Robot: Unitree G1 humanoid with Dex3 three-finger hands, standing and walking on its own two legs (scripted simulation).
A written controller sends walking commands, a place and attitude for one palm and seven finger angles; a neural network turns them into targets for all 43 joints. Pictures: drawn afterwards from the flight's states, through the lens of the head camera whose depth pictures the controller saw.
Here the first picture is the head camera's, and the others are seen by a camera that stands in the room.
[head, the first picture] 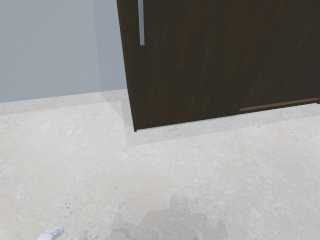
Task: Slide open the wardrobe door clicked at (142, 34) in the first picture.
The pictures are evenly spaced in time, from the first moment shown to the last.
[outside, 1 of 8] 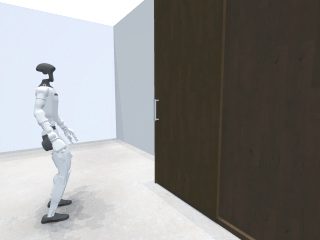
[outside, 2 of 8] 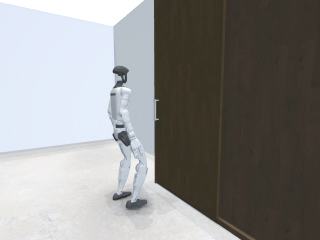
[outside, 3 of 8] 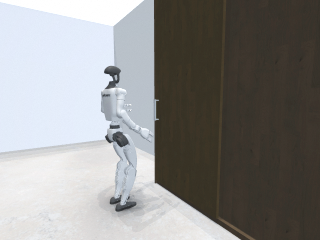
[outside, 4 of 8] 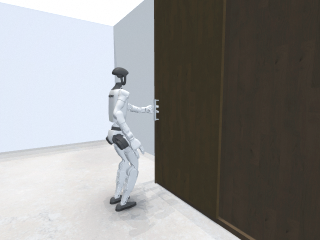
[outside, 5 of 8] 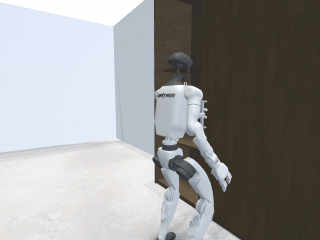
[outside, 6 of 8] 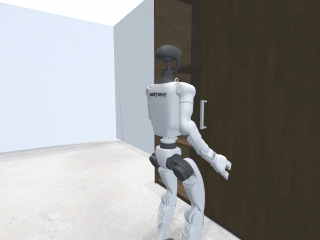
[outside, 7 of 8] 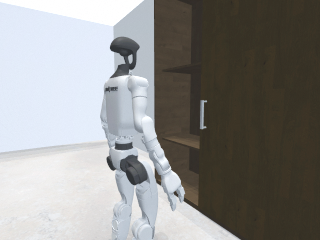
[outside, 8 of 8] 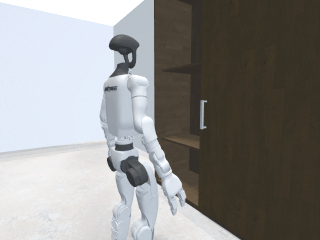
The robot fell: no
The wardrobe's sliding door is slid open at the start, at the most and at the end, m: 0.00 0.70 0.70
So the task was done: yes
